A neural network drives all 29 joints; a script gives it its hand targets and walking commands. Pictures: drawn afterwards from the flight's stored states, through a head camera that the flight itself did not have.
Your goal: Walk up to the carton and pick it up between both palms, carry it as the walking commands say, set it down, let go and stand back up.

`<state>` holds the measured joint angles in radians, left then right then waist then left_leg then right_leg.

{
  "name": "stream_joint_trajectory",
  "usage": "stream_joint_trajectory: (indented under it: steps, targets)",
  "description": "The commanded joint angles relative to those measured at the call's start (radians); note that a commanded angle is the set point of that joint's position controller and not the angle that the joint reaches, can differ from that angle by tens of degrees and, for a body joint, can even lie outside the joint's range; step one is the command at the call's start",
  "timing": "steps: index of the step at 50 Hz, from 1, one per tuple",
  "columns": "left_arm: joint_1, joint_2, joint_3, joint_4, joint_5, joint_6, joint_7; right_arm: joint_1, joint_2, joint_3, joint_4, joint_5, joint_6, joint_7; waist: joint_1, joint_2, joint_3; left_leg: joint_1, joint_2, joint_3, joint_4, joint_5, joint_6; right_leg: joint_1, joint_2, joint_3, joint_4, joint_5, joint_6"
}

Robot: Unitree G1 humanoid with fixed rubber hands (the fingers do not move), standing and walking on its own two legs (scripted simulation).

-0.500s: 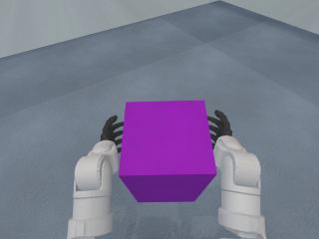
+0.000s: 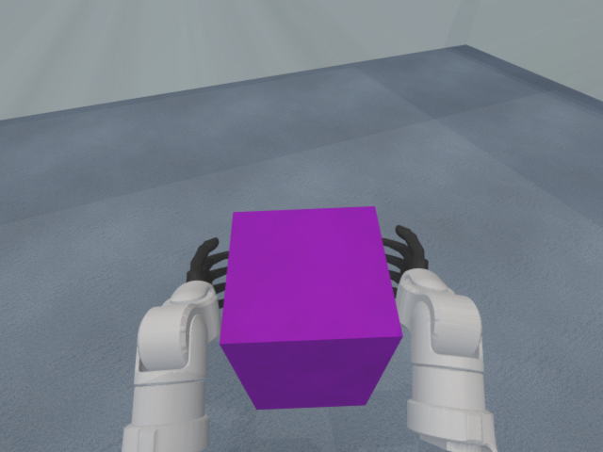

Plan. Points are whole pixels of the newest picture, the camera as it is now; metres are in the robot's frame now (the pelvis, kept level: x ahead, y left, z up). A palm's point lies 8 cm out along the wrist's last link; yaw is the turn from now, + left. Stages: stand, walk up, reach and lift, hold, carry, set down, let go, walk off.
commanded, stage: carry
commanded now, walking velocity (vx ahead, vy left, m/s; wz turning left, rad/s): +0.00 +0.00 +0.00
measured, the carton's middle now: (308, 321) +0.31 +0.01 +0.02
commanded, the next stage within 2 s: hold in 1.52 s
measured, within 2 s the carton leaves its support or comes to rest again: neither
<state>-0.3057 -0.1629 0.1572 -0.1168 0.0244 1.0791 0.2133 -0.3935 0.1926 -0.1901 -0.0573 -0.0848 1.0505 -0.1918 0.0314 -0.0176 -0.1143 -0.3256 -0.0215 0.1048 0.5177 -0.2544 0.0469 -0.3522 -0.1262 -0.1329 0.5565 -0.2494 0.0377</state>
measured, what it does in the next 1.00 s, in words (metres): stands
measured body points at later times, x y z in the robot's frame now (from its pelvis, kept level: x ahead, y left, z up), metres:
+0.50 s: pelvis +0.00 -0.01 +0.00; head -0.02 +0.00 +0.45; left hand +0.31 +0.13 +0.09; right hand +0.32 -0.14 +0.11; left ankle +0.01 +0.09 -0.73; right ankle +0.02 -0.14 -0.73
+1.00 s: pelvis +0.00 -0.02 +0.00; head -0.03 -0.02 +0.45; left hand +0.30 +0.11 +0.10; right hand +0.31 -0.16 +0.11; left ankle +0.01 +0.09 -0.73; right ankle +0.02 -0.14 -0.73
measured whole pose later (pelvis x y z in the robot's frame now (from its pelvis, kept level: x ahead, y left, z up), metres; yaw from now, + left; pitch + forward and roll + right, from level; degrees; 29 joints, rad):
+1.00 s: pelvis +0.00 -0.02 +0.00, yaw -1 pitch +3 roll +0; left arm -0.28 -0.16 0.13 -0.13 0.03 1.10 0.21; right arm -0.34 0.17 -0.16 -0.08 -0.07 1.07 -0.19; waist 0.01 -0.01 -0.13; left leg -0.30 0.02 0.10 0.48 -0.23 0.01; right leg -0.32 -0.08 -0.14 0.50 -0.22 0.00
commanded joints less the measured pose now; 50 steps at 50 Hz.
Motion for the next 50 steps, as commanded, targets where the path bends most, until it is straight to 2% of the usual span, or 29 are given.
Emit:
stream_joint_trajectory:
  steps: [1, 3, 8, 9, 13, 17, 18, 19, 20, 25, 27, 28, 30, 31, 32, 33, 35, 36, 37, 39, 40, 41, 42, 43, 44, 45, 47, 48, 50]
  targets:
    - [-0.638, -0.775, -0.591, -0.090, -0.223, -0.027, -0.075, -0.421, 0.789, 0.528, 0.008, 0.182, 0.009, 0.032, -0.026, -0.030, -0.258, 0.123, 0.155, -0.102, -0.117, 0.194, 0.005, 0.107, -0.041, 0.031, -0.086, 0.063, 0.014]
    - [-0.574, -0.771, -0.580, -0.058, -0.209, -0.011, -0.073, -0.353, 0.774, 0.516, 0.028, 0.175, 0.022, 0.036, -0.022, 0.036, -0.219, 0.095, 0.149, -0.111, -0.150, 0.132, -0.005, 0.092, -0.039, 0.034, -0.090, 0.005, 0.007]
    - [-0.597, -0.766, -0.573, -0.087, -0.196, -0.020, -0.058, -0.422, 0.795, 0.555, -0.004, 0.220, 0.019, 0.044, -0.019, 0.025, -0.247, 0.092, 0.168, -0.126, -0.148, 0.193, -0.014, 0.136, -0.037, 0.042, -0.087, 0.049, -0.001]
    - [-0.542, -0.781, -0.582, -0.080, -0.191, -0.007, -0.060, -0.344, 0.791, 0.540, -0.002, 0.200, 0.030, 0.048, -0.018, 0.084, -0.245, 0.102, 0.154, -0.101, -0.152, 0.181, -0.017, 0.121, -0.051, 0.045, -0.089, 0.054, -0.004]
    - [-0.619, -0.772, -0.563, -0.082, -0.190, -0.018, -0.058, -0.449, 0.813, 0.564, -0.010, 0.221, 0.022, 0.047, -0.021, -0.025, -0.211, 0.074, 0.150, -0.104, -0.149, 0.132, -0.017, 0.123, -0.046, 0.044, -0.115, 0.052, -0.005]
    - [-0.579, -0.792, -0.576, -0.069, -0.200, -0.013, -0.064, -0.425, 0.798, 0.552, -0.031, 0.214, 0.019, 0.048, -0.016, 0.040, -0.262, 0.109, 0.156, -0.100, -0.129, 0.192, -0.016, 0.125, -0.048, 0.057, -0.101, 0.076, -0.009]
    - [-0.569, -0.775, -0.578, -0.089, -0.196, -0.012, -0.061, -0.353, 0.803, 0.544, 0.011, 0.205, 0.028, 0.050, -0.017, 0.041, -0.229, 0.115, 0.153, -0.094, -0.139, 0.177, -0.019, 0.094, -0.043, 0.053, -0.099, 0.063, -0.009]
    - [-0.653, -0.782, -0.585, -0.116, -0.213, -0.020, -0.063, -0.448, 0.815, 0.557, -0.019, 0.219, 0.017, 0.047, -0.019, 0.044, -0.266, 0.135, 0.151, -0.092, -0.113, 0.221, -0.018, 0.118, -0.048, 0.062, -0.106, 0.111, -0.016]
    - [-0.564, -0.790, -0.571, -0.065, -0.202, -0.017, -0.067, -0.421, 0.794, 0.555, -0.038, 0.211, 0.016, 0.044, -0.021, 0.000, -0.263, 0.118, 0.151, -0.087, -0.107, 0.207, -0.021, 0.116, -0.046, 0.058, -0.106, 0.122, -0.009]
    - [-0.561, -0.789, -0.594, -0.108, -0.208, -0.017, -0.070, -0.355, 0.809, 0.556, -0.021, 0.211, 0.019, 0.054, -0.022, 0.038, -0.298, 0.148, 0.160, -0.088, -0.082, 0.307, -0.018, 0.141, -0.049, 0.056, -0.078, 0.189, -0.018]
    - [-0.557, -0.785, -0.589, -0.109, -0.211, -0.022, -0.066, -0.355, 0.799, 0.560, -0.028, 0.209, 0.018, 0.050, -0.025, 0.009, -0.307, 0.143, 0.162, -0.085, -0.068, 0.313, -0.020, 0.146, -0.054, 0.059, -0.078, 0.250, -0.015]
    - [-0.559, -0.794, -0.601, -0.135, -0.215, -0.026, -0.066, -0.360, 0.814, 0.577, -0.047, 0.220, 0.016, 0.052, -0.023, -0.007, -0.294, 0.133, 0.160, -0.089, -0.078, 0.288, -0.018, 0.146, -0.050, 0.052, -0.076, 0.210, -0.011]
    - [-0.493, -0.795, -0.593, -0.119, -0.206, -0.017, -0.067, -0.324, 0.801, 0.578, -0.061, 0.223, 0.022, 0.054, -0.021, 0.029, -0.291, 0.153, 0.153, -0.083, -0.083, 0.295, -0.020, 0.135, -0.055, 0.057, -0.072, 0.212, -0.021]
    - [-0.588, -0.796, -0.604, -0.142, -0.216, -0.026, -0.069, -0.402, 0.800, 0.574, -0.074, 0.221, 0.011, 0.052, -0.022, 0.028, -0.313, 0.152, 0.164, -0.087, -0.073, 0.310, -0.019, 0.146, -0.053, 0.061, -0.078, 0.213, -0.024]
    - [-0.500, -0.803, -0.599, -0.145, -0.208, -0.018, -0.069, -0.307, 0.827, 0.589, -0.061, 0.224, 0.027, 0.059, -0.020, 0.001, -0.262, 0.130, 0.161, -0.077, -0.079, 0.288, -0.023, 0.124, -0.051, 0.055, -0.083, 0.217, -0.011]
    - [-0.580, -0.769, -0.589, -0.124, -0.207, -0.025, -0.065, -0.409, 0.789, 0.577, -0.058, 0.227, 0.016, 0.052, -0.020, 0.009, -0.290, 0.129, 0.158, -0.087, -0.074, 0.269, -0.019, 0.145, -0.051, 0.060, -0.087, 0.209, -0.013]
    - [-0.505, -0.782, -0.581, -0.102, -0.204, -0.019, -0.070, -0.354, 0.795, 0.587, -0.068, 0.221, 0.021, 0.050, -0.022, -0.035, -0.286, 0.123, 0.153, -0.081, -0.072, 0.206, -0.024, 0.147, -0.059, 0.066, -0.099, 0.234, -0.018]
    - [-0.492, -0.786, -0.578, -0.097, -0.199, -0.014, -0.072, -0.334, 0.794, 0.576, -0.054, 0.216, 0.029, 0.050, -0.023, -0.023, -0.256, 0.108, 0.151, -0.076, -0.079, 0.188, -0.029, 0.137, -0.059, 0.068, -0.102, 0.229, -0.017]
    - [-0.542, -0.790, -0.587, -0.092, -0.208, -0.010, -0.073, -0.365, 0.782, 0.559, -0.052, 0.211, 0.028, 0.052, -0.021, 0.035, -0.262, 0.111, 0.158, -0.083, -0.085, 0.220, -0.030, 0.137, -0.056, 0.068, -0.093, 0.205, -0.022]
    - [-0.530, -0.808, -0.584, -0.120, -0.209, -0.012, -0.075, -0.366, 0.827, 0.582, -0.064, 0.228, 0.031, 0.057, -0.021, -0.014, -0.256, 0.110, 0.157, -0.088, -0.094, 0.194, -0.030, 0.130, -0.051, 0.066, -0.104, 0.184, -0.020]
    - [-0.513, -0.776, -0.573, -0.077, -0.197, -0.009, -0.074, -0.364, 0.787, 0.565, -0.037, 0.217, 0.030, 0.055, -0.021, 0.017, -0.239, 0.119, 0.155, -0.084, -0.094, 0.173, -0.026, 0.110, -0.051, 0.078, -0.112, 0.173, -0.020]
    - [-0.595, -0.787, -0.583, -0.093, -0.208, -0.016, -0.071, -0.409, 0.801, 0.566, -0.028, 0.216, 0.027, 0.054, -0.022, -0.016, -0.251, 0.101, 0.161, -0.096, -0.096, 0.168, -0.019, 0.133, -0.054, 0.074, -0.109, 0.158, -0.020]
    - [-0.476, -0.768, -0.566, -0.061, -0.189, -0.008, -0.073, -0.322, 0.773, 0.558, -0.029, 0.210, 0.030, 0.056, -0.021, 0.011, -0.241, 0.110, 0.162, -0.094, -0.102, 0.138, -0.028, 0.115, -0.054, 0.085, -0.119, 0.137, -0.024]
    - [-0.576, -0.791, -0.589, -0.130, -0.212, -0.023, -0.074, -0.395, 0.812, 0.573, -0.049, 0.226, 0.023, 0.060, -0.022, 0.012, -0.257, 0.111, 0.163, -0.094, -0.096, 0.162, -0.026, 0.118, -0.048, 0.083, -0.119, 0.156, -0.023]
    - [-0.499, -0.820, -0.586, -0.113, -0.206, -0.014, -0.077, -0.361, 0.829, 0.584, -0.080, 0.232, 0.026, 0.060, -0.020, 0.010, -0.254, 0.112, 0.155, -0.092, -0.108, 0.133, -0.031, 0.116, -0.053, 0.081, -0.114, 0.127, -0.024]
    - [-0.617, -0.799, -0.600, -0.154, -0.222, -0.024, -0.074, -0.411, 0.821, 0.576, -0.060, 0.231, 0.019, 0.061, -0.022, 0.022, -0.275, 0.114, 0.161, -0.097, -0.097, 0.162, -0.030, 0.136, -0.050, 0.087, -0.117, 0.153, -0.031]
    - [-0.587, -0.784, -0.585, -0.121, -0.209, -0.021, -0.072, -0.400, 0.821, 0.589, -0.045, 0.228, 0.023, 0.055, -0.023, -0.045, -0.257, 0.098, 0.162, -0.100, -0.096, 0.131, -0.024, 0.146, -0.051, 0.083, -0.129, 0.152, -0.027]
    - [-0.466, -0.803, -0.583, -0.115, -0.195, -0.010, -0.073, -0.290, 0.831, 0.577, -0.036, 0.222, 0.034, 0.063, -0.021, 0.014, -0.261, 0.112, 0.167, -0.088, -0.099, 0.154, -0.033, 0.134, -0.054, 0.083, -0.119, 0.159, -0.030]
    - [-0.535, -0.792, -0.585, -0.103, -0.212, -0.009, -0.077, -0.339, 0.797, 0.567, -0.044, 0.211, 0.031, 0.057, -0.026, 0.012, -0.230, 0.096, 0.158, -0.086, -0.099, 0.118, -0.034, 0.113, -0.054, 0.095, -0.134, 0.150, -0.026]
